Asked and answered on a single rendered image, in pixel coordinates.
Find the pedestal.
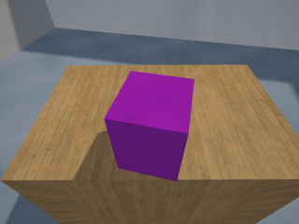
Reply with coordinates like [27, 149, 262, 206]
[1, 64, 299, 224]

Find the carton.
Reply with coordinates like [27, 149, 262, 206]
[104, 71, 194, 182]

